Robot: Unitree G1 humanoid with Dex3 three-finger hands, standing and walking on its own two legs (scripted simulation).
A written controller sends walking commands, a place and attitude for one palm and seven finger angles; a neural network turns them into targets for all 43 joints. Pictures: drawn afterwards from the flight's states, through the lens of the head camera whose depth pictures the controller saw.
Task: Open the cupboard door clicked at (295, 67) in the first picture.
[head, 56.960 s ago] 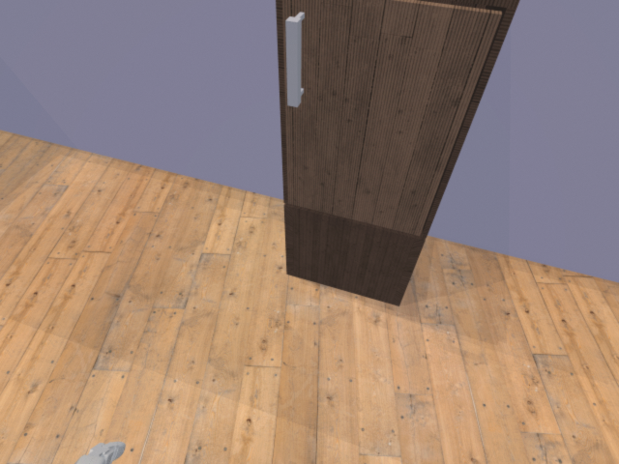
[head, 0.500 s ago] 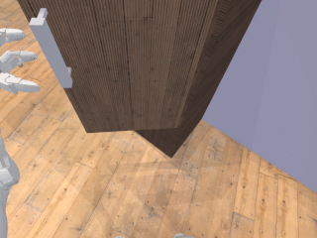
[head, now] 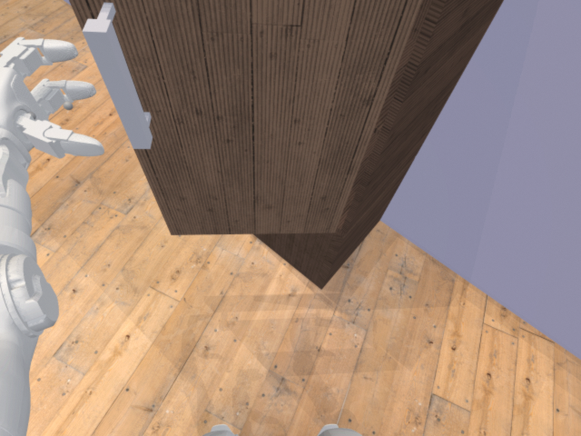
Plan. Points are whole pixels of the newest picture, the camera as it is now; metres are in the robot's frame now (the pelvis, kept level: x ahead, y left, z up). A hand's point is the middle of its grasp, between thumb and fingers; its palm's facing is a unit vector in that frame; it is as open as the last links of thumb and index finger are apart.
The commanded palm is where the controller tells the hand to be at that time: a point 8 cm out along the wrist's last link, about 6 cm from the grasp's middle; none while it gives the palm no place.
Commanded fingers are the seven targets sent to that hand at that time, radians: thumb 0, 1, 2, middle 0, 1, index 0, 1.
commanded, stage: move the hooked fingers beside the handle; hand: left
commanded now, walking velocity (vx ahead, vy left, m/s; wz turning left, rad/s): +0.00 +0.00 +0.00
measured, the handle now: (127, 83) +0.55 +0.19 +0.14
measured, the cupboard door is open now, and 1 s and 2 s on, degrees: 44 44 43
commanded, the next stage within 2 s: slide the fingers in behind the handle in 0.96 s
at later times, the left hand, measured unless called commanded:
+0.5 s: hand (66, 106) +0.50 +0.25 +0.14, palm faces +0.01 -1.00 +0.01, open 14.0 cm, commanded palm +0.48 +0.30 +0.14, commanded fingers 0.00 -0.50 0.30 -0.30 -1.20 -0.30 -1.20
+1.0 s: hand (67, 109) +0.50 +0.25 +0.15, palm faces +0.02 -1.00 +0.01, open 14.0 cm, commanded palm +0.48 +0.30 +0.14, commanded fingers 0.00 -0.50 0.30 -0.30 -1.20 -0.30 -1.20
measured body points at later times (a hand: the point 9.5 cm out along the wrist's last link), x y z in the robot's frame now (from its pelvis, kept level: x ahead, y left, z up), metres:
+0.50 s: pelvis +0.01 +0.00 +0.00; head +0.10 +0.01 +0.44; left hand +0.50 +0.31 +0.15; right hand -0.02 -0.28 -0.10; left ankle +0.00 +0.10 -0.71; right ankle -0.02 -0.12 -0.71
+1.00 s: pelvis +0.00 +0.00 +0.00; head +0.09 +0.02 +0.44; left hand +0.49 +0.30 +0.15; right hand +0.03 -0.27 -0.11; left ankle +0.00 +0.10 -0.71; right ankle -0.02 -0.12 -0.71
